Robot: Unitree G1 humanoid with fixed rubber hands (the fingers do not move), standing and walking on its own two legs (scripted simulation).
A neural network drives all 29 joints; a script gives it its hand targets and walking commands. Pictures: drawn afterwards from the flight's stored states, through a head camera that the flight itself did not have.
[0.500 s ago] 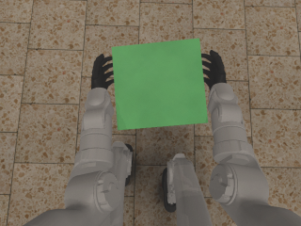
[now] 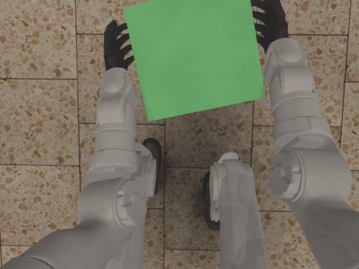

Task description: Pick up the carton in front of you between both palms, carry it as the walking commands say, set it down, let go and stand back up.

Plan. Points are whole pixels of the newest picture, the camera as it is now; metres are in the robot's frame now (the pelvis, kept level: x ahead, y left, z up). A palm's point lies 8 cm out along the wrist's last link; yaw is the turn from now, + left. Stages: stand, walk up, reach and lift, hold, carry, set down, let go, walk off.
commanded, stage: set down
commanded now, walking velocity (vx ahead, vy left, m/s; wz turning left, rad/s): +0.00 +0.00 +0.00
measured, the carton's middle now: (195, 66) +0.50 +0.01 -0.21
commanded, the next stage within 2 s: none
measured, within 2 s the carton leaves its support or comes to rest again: rests again in 1.40 s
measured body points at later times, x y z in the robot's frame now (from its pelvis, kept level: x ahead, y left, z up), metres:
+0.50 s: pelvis +0.00 -0.02 -0.05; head +0.35 -0.07 +0.23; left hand +0.51 +0.16 -0.19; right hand +0.56 -0.14 -0.23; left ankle +0.16 +0.13 -0.41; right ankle +0.06 -0.11 -0.41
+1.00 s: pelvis -0.01 -0.02 -0.07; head +0.34 -0.05 +0.21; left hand +0.52 +0.17 -0.22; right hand +0.55 -0.13 -0.24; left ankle +0.16 +0.13 -0.41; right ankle +0.06 -0.11 -0.41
